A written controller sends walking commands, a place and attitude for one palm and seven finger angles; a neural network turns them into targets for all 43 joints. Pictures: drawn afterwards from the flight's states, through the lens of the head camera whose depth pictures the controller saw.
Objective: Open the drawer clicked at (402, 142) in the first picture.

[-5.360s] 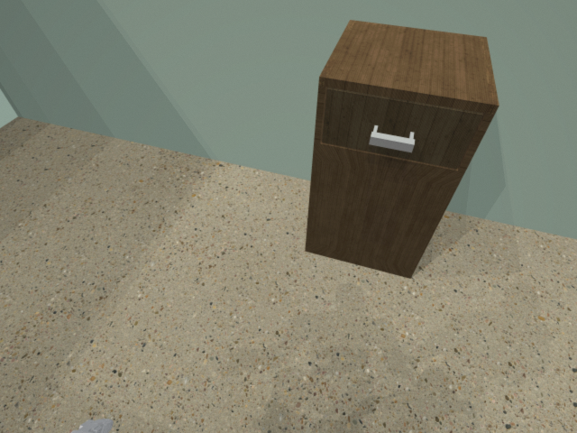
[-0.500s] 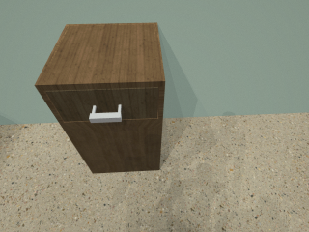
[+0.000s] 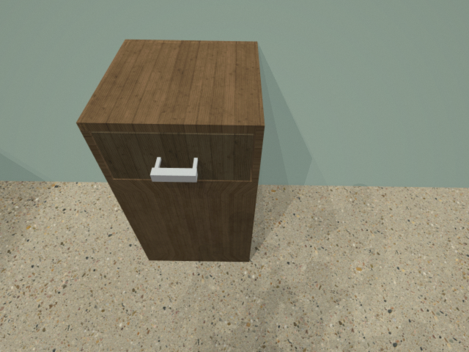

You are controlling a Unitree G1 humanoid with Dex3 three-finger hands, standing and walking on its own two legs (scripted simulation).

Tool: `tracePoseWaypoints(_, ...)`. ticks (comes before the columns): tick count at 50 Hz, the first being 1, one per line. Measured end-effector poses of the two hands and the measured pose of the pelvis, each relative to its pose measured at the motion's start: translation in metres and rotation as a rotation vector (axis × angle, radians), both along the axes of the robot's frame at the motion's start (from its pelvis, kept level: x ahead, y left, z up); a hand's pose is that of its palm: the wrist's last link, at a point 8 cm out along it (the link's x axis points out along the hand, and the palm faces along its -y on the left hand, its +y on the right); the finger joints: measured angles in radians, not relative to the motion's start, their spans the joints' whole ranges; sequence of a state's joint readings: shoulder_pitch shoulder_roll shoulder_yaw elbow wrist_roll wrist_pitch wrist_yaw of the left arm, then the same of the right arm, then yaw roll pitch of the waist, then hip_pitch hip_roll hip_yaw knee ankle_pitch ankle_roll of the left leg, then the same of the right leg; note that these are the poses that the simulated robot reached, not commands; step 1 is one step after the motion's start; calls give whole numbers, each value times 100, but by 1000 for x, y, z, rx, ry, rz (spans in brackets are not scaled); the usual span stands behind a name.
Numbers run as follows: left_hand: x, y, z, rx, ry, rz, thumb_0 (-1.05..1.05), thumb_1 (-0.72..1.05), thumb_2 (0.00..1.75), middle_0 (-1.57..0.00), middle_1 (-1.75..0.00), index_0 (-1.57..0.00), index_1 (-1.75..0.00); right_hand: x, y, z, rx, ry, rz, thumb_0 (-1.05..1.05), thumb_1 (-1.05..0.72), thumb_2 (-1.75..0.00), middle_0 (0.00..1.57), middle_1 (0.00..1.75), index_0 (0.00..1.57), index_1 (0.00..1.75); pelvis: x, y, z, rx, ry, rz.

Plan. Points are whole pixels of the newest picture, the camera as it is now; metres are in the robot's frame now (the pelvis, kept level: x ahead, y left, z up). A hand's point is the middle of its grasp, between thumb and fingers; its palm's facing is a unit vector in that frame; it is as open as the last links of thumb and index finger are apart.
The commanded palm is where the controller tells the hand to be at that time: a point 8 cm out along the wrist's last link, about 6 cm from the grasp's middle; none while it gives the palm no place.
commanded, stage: look again from close up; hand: left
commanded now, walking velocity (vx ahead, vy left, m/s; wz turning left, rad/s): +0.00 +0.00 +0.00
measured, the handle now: (175, 168) +0.56 +0.19 -0.09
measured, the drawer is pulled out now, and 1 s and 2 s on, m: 0.00 0.00 0.00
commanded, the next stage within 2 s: shuffle to correct the standing spot in 0.38 s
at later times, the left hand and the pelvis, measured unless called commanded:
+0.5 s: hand out of the picture -0.04 +0.22 -0.17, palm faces +0.01 -0.98 -0.18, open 7.4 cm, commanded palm none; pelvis -0.05 +0.05 +0.00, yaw -1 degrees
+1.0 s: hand out of the picture -0.03 +0.17 -0.19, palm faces +0.12 -0.99 -0.12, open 7.4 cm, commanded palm none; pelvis +0.02 +0.02 -0.01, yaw +3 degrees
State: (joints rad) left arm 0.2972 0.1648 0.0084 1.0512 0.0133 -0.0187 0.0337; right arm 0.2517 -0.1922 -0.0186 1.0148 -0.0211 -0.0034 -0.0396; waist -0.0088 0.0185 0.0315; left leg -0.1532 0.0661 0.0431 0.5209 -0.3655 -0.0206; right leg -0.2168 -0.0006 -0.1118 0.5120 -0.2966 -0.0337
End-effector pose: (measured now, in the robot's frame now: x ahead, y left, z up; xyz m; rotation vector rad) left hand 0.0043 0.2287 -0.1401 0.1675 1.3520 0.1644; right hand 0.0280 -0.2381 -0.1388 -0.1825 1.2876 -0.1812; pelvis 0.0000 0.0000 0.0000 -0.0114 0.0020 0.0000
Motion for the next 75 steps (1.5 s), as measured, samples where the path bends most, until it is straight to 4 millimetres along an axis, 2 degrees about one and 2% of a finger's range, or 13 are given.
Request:
tracePoseWaypoints(11, -15, 25, -4, -17, -53, -9, 0, 90, 89, -20, -30, -20, -30, -20, 24, 9, -13, -49, 13, 0, -91, -90, 20, 30, 19, 30, -26, 25, 1, -3, -48, -13)
tracePoseWaypoints(22, -41, 42, -4, -30, -23, -17, 0, 90, 90, -20, -30, -20, -30, -79, 62, 4, 35, 52, -23, 0, -92, -90, 20, 30, 20, 30, -44, 47, 4, 3, -47, -22)
tracePoseWaypoints(29, -67, 43, -5, -40, 61, -10, 0, 90, 90, -20, -29, -20, -30, -111, 77, 1, 59, 136, -63, 0, -91, -90, 20, 30, 20, 30, -45, 54, 4, 9, -43, -30)
tracePoseWaypoints(35, -77, 34, -4, -53, 131, -2, 0, 91, 90, -19, -29, -20, -30, -121, 75, -3, 63, 187, -104, 0, -91, -90, 20, 30, 20, 30, -33, 49, 3, 10, -33, -34)
tracePoseWaypoints(39, -70, 22, -4, -54, 139, 22, 0, 91, 90, -19, -29, -20, -30, -117, 65, -6, 63, 215, -107, 0, -91, -90, 20, 30, 20, 30, -19, 38, 0, 10, -25, -21)
tracePoseWaypoints(43, -55, 7, -6, -56, 117, 61, 0, 91, 90, -19, -29, -20, -30, -98, 51, -9, 58, 232, -81, 0, -91, -90, 20, 30, 20, 30, -3, 27, -3, -5, -10, 5)
tracePoseWaypoints(46, -48, -3, -10, -70, 101, 100, 0, 91, 90, -20, -29, -20, -30, -71, 42, -9, 41, 227, -42, 0, -91, -90, 20, 30, 20, 30, 7, 23, -6, -20, 0, 34)
tracePoseWaypoints(51, -43, -14, -24, -122, 148, 123, 0, 90, 90, -20, -30, -20, -30, -5, 36, -8, -3, 106, 6, 0, -91, -90, 20, 30, 19, 30, 27, 25, -12, -26, 1, 40)
tracePoseWaypoints(54, -25, -16, -25, -139, 189, 77, 0, 90, 90, -20, -30, -20, -30, 21, 34, -2, -22, 28, -13, 0, -91, -90, 20, 30, 19, 30, 41, 23, -10, -11, -5, 9)
tracePoseWaypoints(57, 10, -15, -18, -133, 155, 51, 0, 91, 90, -20, -30, -20, -30, 31, 31, 6, -21, 20, -24, 0, -91, -90, 20, 30, 19, 30, 55, 17, -2, -14, -4, 4)
tracePoseWaypoints(63, 86, -6, -5, -56, 56, 15, 3, 94, 90, -20, -30, -20, -30, 29, 15, 7, 6, 120, -50, 0, -90, -90, 20, 30, 20, 30, 82, -7, 5, -16, 5, 2)
tracePoseWaypoints(68, 148, -14, -3, 32, -70, -10, 2, 93, 90, -19, -29, -20, -30, 27, -17, -14, 43, 227, -79, 0, -90, -90, 20, 30, 20, 30, 108, -38, -11, 15, -7, 24)
tracePoseWaypoints(75, 181, -39, 6, 52, -156, -6, 0, 91, 90, -20, -29, -20, -30, 67, -54, -22, 20, 195, -58, 0, -91, -90, 20, 30, 19, 30, 106, -48, -10, 15, -26, 47)
